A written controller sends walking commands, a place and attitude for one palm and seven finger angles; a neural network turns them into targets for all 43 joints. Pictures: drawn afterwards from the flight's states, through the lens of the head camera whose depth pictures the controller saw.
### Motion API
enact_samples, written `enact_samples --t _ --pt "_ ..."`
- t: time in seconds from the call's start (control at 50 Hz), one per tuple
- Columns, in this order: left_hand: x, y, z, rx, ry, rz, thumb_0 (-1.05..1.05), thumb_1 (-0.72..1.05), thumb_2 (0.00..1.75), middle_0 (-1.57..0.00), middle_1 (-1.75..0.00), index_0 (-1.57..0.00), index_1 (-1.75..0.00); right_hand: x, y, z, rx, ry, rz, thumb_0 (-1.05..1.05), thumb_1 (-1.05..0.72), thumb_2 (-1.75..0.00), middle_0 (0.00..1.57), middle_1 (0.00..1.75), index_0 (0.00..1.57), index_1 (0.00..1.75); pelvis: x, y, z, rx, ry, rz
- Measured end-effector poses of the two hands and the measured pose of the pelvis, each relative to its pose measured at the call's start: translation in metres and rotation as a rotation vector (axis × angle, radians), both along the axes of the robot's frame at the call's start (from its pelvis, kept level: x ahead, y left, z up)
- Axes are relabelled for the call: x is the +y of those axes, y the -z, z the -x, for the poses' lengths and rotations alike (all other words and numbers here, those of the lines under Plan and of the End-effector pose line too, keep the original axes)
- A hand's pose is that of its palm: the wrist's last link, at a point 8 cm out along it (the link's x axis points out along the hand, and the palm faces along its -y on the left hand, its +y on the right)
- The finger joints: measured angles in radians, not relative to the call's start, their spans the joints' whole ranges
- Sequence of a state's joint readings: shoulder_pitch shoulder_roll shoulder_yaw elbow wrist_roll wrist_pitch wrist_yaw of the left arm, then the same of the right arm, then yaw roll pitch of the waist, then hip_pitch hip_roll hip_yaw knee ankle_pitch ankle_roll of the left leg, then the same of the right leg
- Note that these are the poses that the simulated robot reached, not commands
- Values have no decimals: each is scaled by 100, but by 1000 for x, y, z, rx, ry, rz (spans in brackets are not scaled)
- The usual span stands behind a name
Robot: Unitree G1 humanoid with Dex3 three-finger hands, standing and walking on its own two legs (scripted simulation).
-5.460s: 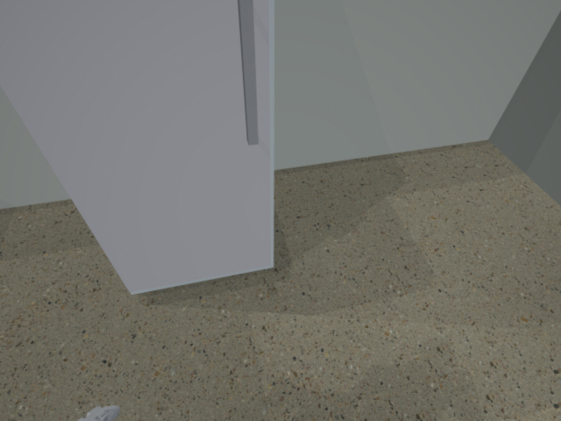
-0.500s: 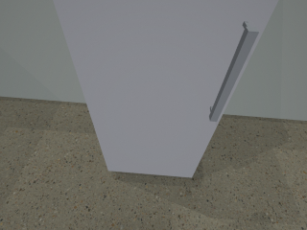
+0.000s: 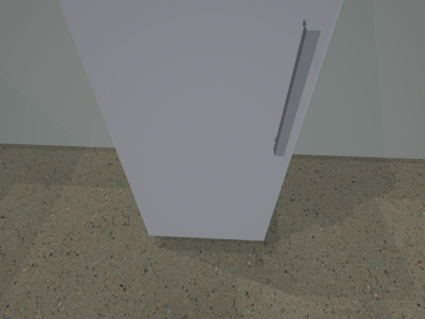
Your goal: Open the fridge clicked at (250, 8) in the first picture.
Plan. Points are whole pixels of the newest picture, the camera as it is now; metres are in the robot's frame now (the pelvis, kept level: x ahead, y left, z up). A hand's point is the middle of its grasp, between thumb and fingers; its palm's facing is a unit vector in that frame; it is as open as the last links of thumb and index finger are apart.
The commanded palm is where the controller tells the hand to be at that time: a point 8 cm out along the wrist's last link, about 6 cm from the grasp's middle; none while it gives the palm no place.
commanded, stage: look again from close up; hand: right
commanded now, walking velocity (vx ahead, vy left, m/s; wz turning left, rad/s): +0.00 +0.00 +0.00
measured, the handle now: (290, 97) +0.57 -0.15 +0.14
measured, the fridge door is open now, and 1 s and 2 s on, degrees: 0 0 0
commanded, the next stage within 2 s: shuffle to correct the standing spot in 1.72 s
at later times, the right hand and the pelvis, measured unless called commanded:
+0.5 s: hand out of the picture -0.07 -0.18 -0.17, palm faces +0.06 +0.98 -0.20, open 7.4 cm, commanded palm none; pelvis -0.03 -0.01 +0.00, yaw -2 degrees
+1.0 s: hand out of the picture +0.00 -0.17 -0.17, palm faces +0.04 +0.98 -0.19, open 7.4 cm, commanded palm none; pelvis -0.01 +0.00 +0.00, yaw -1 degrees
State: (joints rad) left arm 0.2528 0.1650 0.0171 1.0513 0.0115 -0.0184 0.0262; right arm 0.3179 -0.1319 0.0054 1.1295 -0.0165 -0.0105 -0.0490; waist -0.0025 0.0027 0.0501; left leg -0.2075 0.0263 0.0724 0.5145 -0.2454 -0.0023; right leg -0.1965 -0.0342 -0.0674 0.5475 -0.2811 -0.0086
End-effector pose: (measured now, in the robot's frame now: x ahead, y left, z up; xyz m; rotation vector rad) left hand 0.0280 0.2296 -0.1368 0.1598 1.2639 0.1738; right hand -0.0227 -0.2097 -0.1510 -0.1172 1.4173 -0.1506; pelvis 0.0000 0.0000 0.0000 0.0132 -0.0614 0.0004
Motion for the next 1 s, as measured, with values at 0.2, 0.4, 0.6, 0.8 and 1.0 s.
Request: enact_samples --t 0.2,0.4,0.6,0.8,1.0 --pt "-25 1 31 4 24 22 1 93 90 -20 -30 -20 -30 -31 -4 23 -40 0 19 0 -90 -89 20 30 20 30 -20 0 23 6 12 15" --pt "-27 8 51 55 30 53 1 91 90 -20 -30 -20 -30 -33 -11 53 3 30 45 0 -91 -89 20 30 19 30 -17 -1 31 20 27 19" --pt "-15 6 58 89 15 45 0 91 90 -20 -30 -20 -30 -10 -8 45 6 27 10 0 -90 -89 20 30 20 30 -7 -1 27 38 26 20" --pt "-10 3 56 120 2 42 0 91 90 -20 -30 -20 -30 1 -6 6 -47 -2 -2 1 -91 -89 20 30 20 30 2 -3 16 44 24 19" --pt "-15 4 40 118 9 59 0 91 90 -20 -30 -20 -30 -7 -10 -18 -74 -8 23 1 -92 -89 20 30 20 30 4 -4 5 41 23 17"
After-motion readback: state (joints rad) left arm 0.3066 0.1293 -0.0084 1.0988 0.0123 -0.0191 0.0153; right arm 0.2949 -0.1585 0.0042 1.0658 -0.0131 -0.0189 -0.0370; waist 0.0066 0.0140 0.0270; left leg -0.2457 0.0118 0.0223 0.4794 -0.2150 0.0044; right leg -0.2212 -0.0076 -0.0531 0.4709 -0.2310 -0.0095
